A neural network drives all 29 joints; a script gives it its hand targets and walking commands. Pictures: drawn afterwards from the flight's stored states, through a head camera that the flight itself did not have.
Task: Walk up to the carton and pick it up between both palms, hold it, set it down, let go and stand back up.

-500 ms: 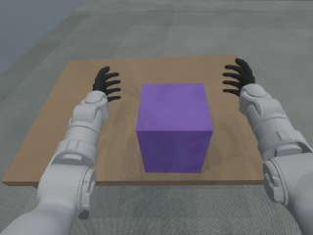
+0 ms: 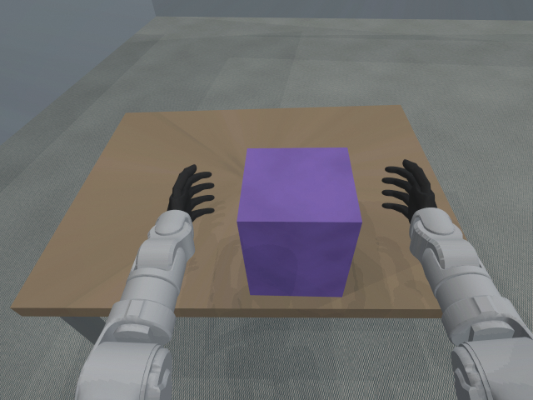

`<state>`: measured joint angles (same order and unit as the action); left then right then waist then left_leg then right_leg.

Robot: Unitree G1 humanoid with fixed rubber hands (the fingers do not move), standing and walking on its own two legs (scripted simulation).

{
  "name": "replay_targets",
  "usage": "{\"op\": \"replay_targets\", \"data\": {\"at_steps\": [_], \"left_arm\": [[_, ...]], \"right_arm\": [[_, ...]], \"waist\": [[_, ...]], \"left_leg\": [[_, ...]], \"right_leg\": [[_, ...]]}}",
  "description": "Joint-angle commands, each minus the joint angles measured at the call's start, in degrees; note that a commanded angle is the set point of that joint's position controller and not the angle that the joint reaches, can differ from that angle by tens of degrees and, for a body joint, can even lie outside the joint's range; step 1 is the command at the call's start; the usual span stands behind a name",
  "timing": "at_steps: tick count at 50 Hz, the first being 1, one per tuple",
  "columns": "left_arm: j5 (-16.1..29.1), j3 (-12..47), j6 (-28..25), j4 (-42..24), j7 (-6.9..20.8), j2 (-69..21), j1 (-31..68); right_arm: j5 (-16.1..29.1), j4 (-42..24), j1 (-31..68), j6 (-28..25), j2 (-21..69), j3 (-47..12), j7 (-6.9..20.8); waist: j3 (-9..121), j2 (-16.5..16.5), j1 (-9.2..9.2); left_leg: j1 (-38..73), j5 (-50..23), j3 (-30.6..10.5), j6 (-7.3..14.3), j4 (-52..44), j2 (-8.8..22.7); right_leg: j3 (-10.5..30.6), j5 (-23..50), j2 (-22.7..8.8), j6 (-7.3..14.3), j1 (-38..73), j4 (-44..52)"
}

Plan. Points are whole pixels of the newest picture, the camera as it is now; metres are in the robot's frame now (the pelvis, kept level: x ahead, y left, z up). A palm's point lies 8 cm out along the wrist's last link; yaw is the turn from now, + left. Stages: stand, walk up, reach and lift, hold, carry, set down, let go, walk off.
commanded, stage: set down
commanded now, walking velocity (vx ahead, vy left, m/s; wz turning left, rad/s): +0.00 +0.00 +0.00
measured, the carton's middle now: (296, 225) +0.45 -0.02 -0.01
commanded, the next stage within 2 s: let go in 1.14 s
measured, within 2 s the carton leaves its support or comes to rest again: neither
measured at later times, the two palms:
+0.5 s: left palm (182, 263) +0.33 +0.16 +0.04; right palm (426, 266) +0.32 -0.21 +0.04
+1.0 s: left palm (187, 319) +0.27 +0.15 -0.01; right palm (436, 329) +0.24 -0.22 -0.01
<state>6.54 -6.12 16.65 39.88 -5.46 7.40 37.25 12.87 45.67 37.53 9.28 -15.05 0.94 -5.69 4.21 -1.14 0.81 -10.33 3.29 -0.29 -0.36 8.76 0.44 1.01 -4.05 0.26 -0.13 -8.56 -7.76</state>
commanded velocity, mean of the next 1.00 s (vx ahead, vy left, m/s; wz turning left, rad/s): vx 0.00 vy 0.00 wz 0.00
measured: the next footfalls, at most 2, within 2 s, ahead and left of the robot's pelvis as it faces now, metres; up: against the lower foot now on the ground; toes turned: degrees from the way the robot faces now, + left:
none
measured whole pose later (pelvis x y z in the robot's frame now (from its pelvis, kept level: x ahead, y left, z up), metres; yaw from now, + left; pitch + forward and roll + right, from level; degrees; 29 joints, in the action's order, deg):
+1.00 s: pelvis +0.01 +0.00 +0.00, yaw -1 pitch +2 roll +0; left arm 1.4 3.0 -9.3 28.0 -6.8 1.7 1.3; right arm 11.4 32.1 -1.2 -15.4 -11.8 -0.2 -1.3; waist 1.3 0.0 -0.4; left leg -8.9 7.7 0.3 0.0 14.9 0.1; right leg 2.2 -8.7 0.1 -0.4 -8.0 -15.0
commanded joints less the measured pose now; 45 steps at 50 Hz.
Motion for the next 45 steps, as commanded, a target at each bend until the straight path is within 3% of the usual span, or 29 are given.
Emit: {"op": "replay_targets", "data": {"at_steps": [1, 6, 7, 13, 21, 25, 28, 31, 35, 40, 45], "left_arm": [[-1.5, -0.6, -4.5, -10.8, -0.5, 4.7, 17.9], [-2.4, 0.3, -6.7, -13.5, 0.7, 3.0, 13.1], [-2.8, 0.3, -7.1, -13.5, 0.8, 2.7, 10.9], [-2.2, 3.0, -9.1, -18.0, 0.0, 0.7, 8.2], [-4.1, 3.4, -11.3, -20.4, 0.1, -0.6, -3.0], [-3.9, 4.3, -12.8, -23.2, -0.8, -1.0, -2.9], [-3.9, 4.8, -14.3, -23.1, -1.2, -2.2, -6.0], [-5.0, 5.1, -16.4, -22.5, -0.7, -4.0, -14.6], [-6.2, 5.7, -18.7, -23.8, 0.3, -3.6, -17.8], [-5.2, 7.0, -23.5, -24.9, -1.2, -4.0, -20.3], [-4.9, 9.0, -28.2, -19.1, -1.4, -4.8, -25.9]], "right_arm": [[-0.5, -9.5, 15.8, -4.5, -7.2, 1.6, 0.4], [-1.2, -12.7, 11.5, -7.1, -7.2, 2.0, 0.5], [-1.1, -13.1, 8.9, -7.5, -6.4, 1.5, 0.6], [-1.2, -15.8, 4.3, -8.9, -5.8, 2.2, 1.5], [-1.5, -18.9, -5.3, -12.2, -6.5, 1.9, 2.3], [-1.5, -22.3, -5.7, -13.6, -5.8, 2.4, 2.8], [-1.5, -20.7, -10.4, -14.7, -5.1, 2.0, 3.3], [-1.3, -20.7, -18.0, -17.0, -5.0, 1.1, 3.7], [-1.2, -20.4, -21.4, -19.7, -5.7, 1.6, 3.8], [-1.0, -25.5, -23.6, -23.3, -3.8, 0.9, 4.3], [-1.5, -19.8, -31.9, -26.1, -1.8, 0.1, 4.4]], "waist": [[22.7, 2.1, -0.81], [22.4, 2.9, -0.03], [21.7, 3.1, -0.71], [17.7, 2.0, -0.42], [15.2, 3.2, -1.13], [16.5, 3.2, -1.07], [14.1, 3.6, -1.16], [12.9, 3.7, -1.5], [11.7, 2.2, -0.98], [10.5, 4.7, -1.81], [6.0, 4.1, -1.12]], "left_leg": [[14.3, -12.3, 0.0, -0.3, 4.0, -2.5], [12.8, -14.9, 0.1, -0.3, 3.5, -2.6], [13.0, -14.5, 0.1, -0.2, 3.4, -2.7], [12.3, -9.8, 0.5, -0.4, 3.7, -2.4], [13.2, -11.8, 0.4, -0.4, 4.3, -2.3], [11.9, -9.4, 0.4, -0.1, 4.4, -1.9], [11.1, -8.1, 0.2, 0.0, 4.7, -1.6], [12.5, -12.0, -0.1, -0.4, 5.1, -1.6], [12.8, -13.4, 0.0, -0.8, 5.3, -1.8], [9.9, -7.1, -0.1, 0.5, 5.3, -1.3], [5.9, -2.7, 0.0, 1.0, 5.9, -1.3]], "right_leg": [[-0.6, 9.9, 2.3, 0.0, 3.4, -2.1], [0.1, 15.0, 2.2, -0.1, 7.4, -2.5], [0.3, 14.7, 2.1, -0.1, 7.4, -2.8], [-0.1, 8.3, 1.9, 0.6, 3.4, -2.7], [0.3, 10.0, 1.9, 0.8, 4.0, -3.2], [0.5, 8.2, 1.4, 0.7, 2.9, -3.9], [0.6, 6.5, 1.4, 0.9, 2.4, -4.3], [0.9, 10.2, 1.5, 1.0, 3.8, -4.2], [1.4, 11.9, 1.4, 0.9, 3.9, -3.8], [1.5, 6.7, 0.6, 1.2, 2.3, -5.1], [2.2, 4.1, 0.0, 1.5, 2.7, -6.0]]}}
